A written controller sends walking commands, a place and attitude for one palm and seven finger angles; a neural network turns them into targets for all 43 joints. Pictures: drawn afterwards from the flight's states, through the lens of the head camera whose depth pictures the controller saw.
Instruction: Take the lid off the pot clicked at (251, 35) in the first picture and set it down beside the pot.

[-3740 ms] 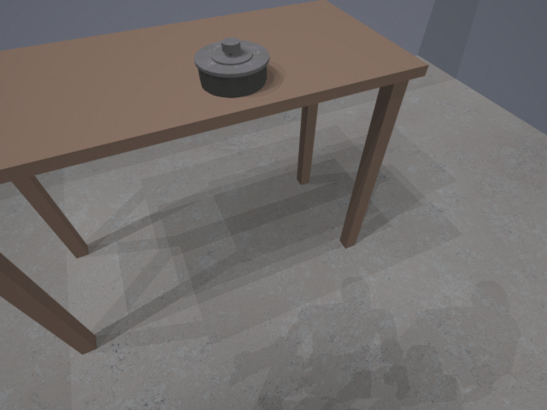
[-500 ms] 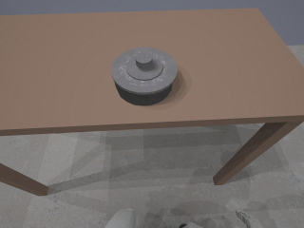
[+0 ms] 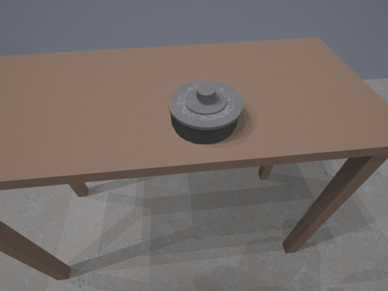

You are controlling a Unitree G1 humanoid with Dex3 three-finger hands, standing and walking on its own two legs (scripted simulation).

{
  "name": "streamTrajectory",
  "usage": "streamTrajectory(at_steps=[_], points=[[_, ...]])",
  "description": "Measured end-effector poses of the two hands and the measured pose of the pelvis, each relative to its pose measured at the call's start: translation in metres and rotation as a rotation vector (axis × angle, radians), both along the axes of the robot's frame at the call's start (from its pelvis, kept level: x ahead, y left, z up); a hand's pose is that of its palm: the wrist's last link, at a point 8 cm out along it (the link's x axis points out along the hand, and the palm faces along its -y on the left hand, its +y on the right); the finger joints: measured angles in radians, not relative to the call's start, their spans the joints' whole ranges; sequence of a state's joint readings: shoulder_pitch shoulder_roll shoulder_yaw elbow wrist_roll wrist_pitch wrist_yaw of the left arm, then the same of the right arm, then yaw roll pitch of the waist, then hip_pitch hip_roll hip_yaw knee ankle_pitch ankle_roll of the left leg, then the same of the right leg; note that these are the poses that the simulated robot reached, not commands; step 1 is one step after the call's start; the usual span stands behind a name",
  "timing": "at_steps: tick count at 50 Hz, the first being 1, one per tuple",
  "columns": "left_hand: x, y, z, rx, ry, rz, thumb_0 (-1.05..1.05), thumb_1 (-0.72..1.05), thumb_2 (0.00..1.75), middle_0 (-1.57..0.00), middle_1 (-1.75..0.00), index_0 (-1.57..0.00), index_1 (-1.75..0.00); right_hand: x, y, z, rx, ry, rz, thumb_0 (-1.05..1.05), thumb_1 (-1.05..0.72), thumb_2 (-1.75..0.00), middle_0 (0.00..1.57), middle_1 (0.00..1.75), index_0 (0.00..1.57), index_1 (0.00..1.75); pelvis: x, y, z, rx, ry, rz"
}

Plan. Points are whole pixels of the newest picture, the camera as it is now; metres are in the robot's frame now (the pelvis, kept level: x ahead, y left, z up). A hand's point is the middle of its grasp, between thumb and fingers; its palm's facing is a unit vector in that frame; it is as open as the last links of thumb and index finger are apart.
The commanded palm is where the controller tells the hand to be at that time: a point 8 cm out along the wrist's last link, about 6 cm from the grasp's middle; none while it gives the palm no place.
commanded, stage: come to a stop and stand still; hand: left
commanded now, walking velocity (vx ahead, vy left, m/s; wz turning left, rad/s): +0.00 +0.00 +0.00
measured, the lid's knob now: (205, 93) +0.49 +0.00 +0.16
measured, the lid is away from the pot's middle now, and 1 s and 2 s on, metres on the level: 0.00 0.00 0.00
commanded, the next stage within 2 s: look again from close up in 1.18 s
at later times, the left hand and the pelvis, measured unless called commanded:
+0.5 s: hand out of the picture +0.04 +0.18 -0.17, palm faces +0.02 -0.98 -0.21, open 7.3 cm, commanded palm none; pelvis +0.03 +0.00 +0.01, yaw +0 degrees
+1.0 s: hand out of the picture +0.05 +0.15 -0.17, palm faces +0.02 -0.98 -0.19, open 7.3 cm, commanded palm none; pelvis +0.05 -0.01 +0.01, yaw +0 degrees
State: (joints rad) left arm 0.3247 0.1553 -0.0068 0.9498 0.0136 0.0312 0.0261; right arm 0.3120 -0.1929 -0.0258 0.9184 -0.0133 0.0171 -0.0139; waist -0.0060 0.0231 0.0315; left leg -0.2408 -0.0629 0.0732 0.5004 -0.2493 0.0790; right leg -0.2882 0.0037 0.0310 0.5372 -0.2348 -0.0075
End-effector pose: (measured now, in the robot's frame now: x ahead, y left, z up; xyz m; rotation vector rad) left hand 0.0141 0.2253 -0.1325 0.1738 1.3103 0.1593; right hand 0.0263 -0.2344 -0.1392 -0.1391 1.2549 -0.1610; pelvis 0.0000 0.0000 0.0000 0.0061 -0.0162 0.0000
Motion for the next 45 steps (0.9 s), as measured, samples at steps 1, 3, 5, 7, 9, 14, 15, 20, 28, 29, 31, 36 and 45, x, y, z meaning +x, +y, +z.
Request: streamTrajectory(at_steps=[1,3,5,7,9,14,15,20,28,29,31,36,45], points=[[0.002,0.0,-0.001,-0.007,0.0,0.001,0.01,0.91,0.9,-0.2,-0.3,-0.2,-0.3,-0.009,0.0,0.001,-0.007,0.031,-0.003,-0.01,-0.94,-0.9,0.2,0.3,0.2,0.3,0.001,0.001,0.001,-0.001,0.001,0.0],[0.005,0.002,-0.001,-0.009,0.001,0.004,0.01,0.92,0.9,-0.2,-0.3,-0.2,-0.3,-0.025,0.0,0.003,-0.016,0.085,-0.008,-0.01,-0.93,-0.9,0.2,0.3,0.2,0.3,0.002,0.003,0.003,-0.002,0.002,0.002],[0.009,0.004,-0.001,-0.011,0.002,0.005,0.01,0.92,0.9,-0.2,-0.3,-0.2,-0.3,-0.036,0.003,0.004,-0.018,0.126,-0.013,0.0,-0.92,-0.9,0.2,0.3,0.2,0.3,0.004,0.004,0.004,-0.003,0.003,0.004],[0.012,0.006,-0.001,-0.011,0.005,0.004,0.01,0.92,0.9,-0.2,-0.3,-0.2,-0.3,-0.042,0.006,0.004,-0.014,0.153,-0.018,0.0,-0.92,-0.9,0.2,0.3,0.2,0.3,0.006,0.005,0.005,-0.003,0.003,0.006],[0.015,0.007,-0.001,-0.01,0.008,0.002,0.01,0.92,0.9,-0.2,-0.3,-0.2,-0.3,-0.044,0.011,0.003,-0.005,0.166,-0.022,0.0,-0.92,-0.9,0.2,0.3,0.19,0.3,0.008,0.006,0.005,-0.003,0.003,0.006],[0.021,0.006,-0.001,-0.007,0.015,0.002,0.01,0.91,0.9,-0.2,-0.3,-0.2,-0.3,-0.033,0.023,0.0,0.026,0.151,-0.023,0.01,-0.91,-0.9,0.2,0.3,0.2,0.3,0.014,0.006,0.006,-0.004,0.0,0.006],[0.022,0.005,-0.001,-0.006,0.016,0.003,0.01,0.91,0.9,-0.2,-0.3,-0.2,-0.3,-0.029,0.025,-0.001,0.033,0.143,-0.022,0.01,-0.91,-0.9,0.2,0.3,0.2,0.3,0.016,0.006,0.006,-0.004,0.0,0.005],[0.024,0.003,-0.001,-0.003,0.026,0.009,0.01,0.92,0.9,-0.2,-0.3,-0.2,-0.3,-0.011,0.027,-0.004,0.037,0.121,-0.012,0.02,-0.93,-0.9,0.2,0.3,0.2,0.3,0.022,0.005,0.006,-0.005,0.001,0.002],[0.022,-0.006,-0.003,-0.013,0.061,0.016,0.01,0.92,0.9,-0.2,-0.3,-0.2,-0.3,0.011,0.014,-0.001,0.015,0.092,-0.01,0.02,-0.93,-0.9,0.2,0.3,0.2,0.3,0.032,0.0,0.006,-0.005,0.005,-0.005],[0.021,-0.007,-0.003,-0.016,0.064,0.017,0.01,0.92,0.9,-0.2,-0.3,-0.2,-0.3,0.013,0.013,-0.001,0.013,0.09,-0.01,0.01,-0.93,-0.9,0.2,0.3,0.2,0.3,0.033,0.0,0.006,-0.005,0.004,-0.005],[0.021,-0.01,-0.004,-0.021,0.071,0.018,0.01,0.92,0.9,-0.2,-0.3,-0.2,-0.3,0.017,0.011,0.0,0.008,0.087,-0.008,0.01,-0.92,-0.9,0.2,0.3,0.2,0.3,0.036,-0.002,0.006,-0.006,0.004,-0.005],[0.022,-0.015,-0.006,-0.03,0.08,0.022,0.01,0.92,0.9,-0.2,-0.3,-0.2,-0.3,0.023,0.006,0.001,0.001,0.09,-0.004,0.01,-0.92,-0.9,0.2,0.3,0.2,0.3,0.041,-0.005,0.006,-0.007,0.005,-0.004],[0.028,-0.02,-0.007,-0.034,0.085,0.023,0.01,0.92,0.9,-0.2,-0.3,-0.2,-0.3,0.023,0.004,0.002,0.003,0.115,-0.007,0.01,-0.92,-0.9,0.2,0.3,0.2,0.3,0.048,-0.01,0.006,-0.008,0.007,-0.002]])
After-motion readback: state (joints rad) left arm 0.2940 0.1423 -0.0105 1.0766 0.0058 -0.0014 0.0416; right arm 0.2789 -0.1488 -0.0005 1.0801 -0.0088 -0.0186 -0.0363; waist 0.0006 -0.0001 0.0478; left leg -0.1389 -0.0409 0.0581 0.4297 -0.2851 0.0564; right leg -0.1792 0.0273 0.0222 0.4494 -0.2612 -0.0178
